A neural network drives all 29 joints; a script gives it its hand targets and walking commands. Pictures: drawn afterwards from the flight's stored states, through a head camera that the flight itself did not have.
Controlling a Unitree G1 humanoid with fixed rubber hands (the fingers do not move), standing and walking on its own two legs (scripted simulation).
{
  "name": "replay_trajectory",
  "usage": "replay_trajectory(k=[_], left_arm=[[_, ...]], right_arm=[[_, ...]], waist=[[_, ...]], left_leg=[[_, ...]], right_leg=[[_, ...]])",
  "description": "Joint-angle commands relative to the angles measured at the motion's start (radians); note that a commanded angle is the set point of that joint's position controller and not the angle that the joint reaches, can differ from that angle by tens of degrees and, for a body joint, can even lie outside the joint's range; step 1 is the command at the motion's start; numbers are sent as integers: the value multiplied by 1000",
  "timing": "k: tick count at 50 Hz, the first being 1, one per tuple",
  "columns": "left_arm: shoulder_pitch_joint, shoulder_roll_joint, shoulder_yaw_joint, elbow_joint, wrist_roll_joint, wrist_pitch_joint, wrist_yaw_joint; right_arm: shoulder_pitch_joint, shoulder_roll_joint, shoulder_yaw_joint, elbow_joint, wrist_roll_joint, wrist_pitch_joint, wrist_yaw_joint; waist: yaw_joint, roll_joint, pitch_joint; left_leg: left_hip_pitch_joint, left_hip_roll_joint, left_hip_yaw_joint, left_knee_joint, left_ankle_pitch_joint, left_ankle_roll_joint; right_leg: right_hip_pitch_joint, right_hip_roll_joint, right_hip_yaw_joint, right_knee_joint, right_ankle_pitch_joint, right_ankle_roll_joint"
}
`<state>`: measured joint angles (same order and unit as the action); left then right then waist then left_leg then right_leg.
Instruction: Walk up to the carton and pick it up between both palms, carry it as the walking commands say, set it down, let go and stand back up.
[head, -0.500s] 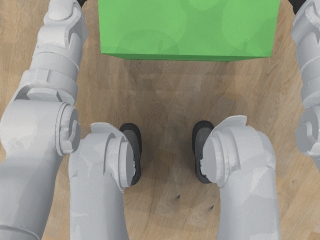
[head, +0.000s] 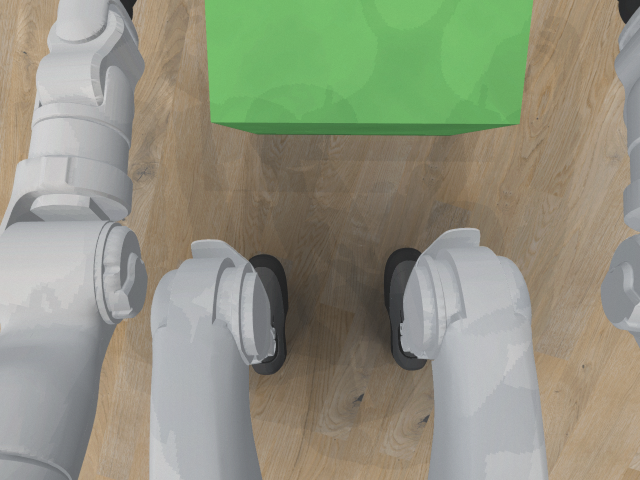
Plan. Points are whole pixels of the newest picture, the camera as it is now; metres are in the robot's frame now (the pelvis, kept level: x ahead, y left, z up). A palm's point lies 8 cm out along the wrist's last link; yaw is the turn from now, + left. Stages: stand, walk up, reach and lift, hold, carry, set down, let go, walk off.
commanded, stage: set down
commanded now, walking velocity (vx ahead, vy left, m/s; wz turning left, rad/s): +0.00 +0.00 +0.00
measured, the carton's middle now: (359, 8) +0.57 -0.05 -0.26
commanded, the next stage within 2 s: let go in 1.06 s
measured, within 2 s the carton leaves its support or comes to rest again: neither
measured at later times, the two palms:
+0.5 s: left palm out of the picture +0.57 +0.19 +0.02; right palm out of the picture +0.54 -0.29 +0.03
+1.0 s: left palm out of the picture +0.56 +0.20 +0.17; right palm out of the picture +0.54 -0.29 +0.18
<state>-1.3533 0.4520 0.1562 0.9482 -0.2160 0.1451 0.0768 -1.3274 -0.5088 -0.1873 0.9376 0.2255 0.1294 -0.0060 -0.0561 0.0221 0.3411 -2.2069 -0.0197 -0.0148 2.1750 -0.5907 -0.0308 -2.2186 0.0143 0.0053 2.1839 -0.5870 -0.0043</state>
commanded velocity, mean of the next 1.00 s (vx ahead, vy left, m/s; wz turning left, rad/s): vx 0.00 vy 0.00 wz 0.00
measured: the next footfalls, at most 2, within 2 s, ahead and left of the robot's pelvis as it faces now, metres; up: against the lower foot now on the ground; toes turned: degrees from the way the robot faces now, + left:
none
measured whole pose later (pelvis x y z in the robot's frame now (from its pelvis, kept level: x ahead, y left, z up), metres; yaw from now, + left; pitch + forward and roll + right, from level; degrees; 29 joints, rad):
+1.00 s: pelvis +0.04 +0.00 +0.26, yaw +0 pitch +46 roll +1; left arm -1.10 0.36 0.30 0.81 -0.04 0.24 -0.05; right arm -1.10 -0.46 -0.35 0.87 0.09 0.19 0.13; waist -0.03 0.02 -0.06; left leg -1.62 -0.02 -0.04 1.16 -0.34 -0.03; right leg -1.63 0.02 0.01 1.17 -0.34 -0.01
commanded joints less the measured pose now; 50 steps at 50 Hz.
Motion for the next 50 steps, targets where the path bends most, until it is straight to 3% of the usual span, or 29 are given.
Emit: replay_trajectory(k=[1, 15, 29, 39, 50], left_arm=[[-223, 165, 48, -137, 18, 7, -6], [-173, 118, 109, -161, 82, 71, -60], [-102, 127, 127, -295, 104, 131, -84], [-13, 98, 138, -280, 123, 108, -111], [59, 23, 169, -224, 193, 67, -125]], right_arm=[[-221, -189, -48, -142, -17, 7, 10], [-175, -167, -104, -108, -65, 56, 74], [-111, -200, -137, -234, -77, 111, 114], [-28, -161, -144, -210, -78, 87, 129], [40, -101, -195, -146, -153, 35, 138]], waist=[[-22, -24, -1352], [-14, -7, -1355], [-13, -11, -1512], [-5, -21, -1447], [-3, -11, -1326]], left_leg=[[595, -23, 82, -197, 286, 16], [621, -29, 78, -440, 269, 10], [806, -48, 76, -695, 353, 3], [895, -43, 59, -905, 422, 4], [1058, -32, 38, -1119, 490, -1]], right_leg=[[714, 0, -44, -255, 400, 25], [672, 10, -47, -491, 362, 8], [939, 26, -55, -731, 483, 14], [1126, 18, -26, -923, 596, 18], [1216, 9, -17, -1125, 657, 22]])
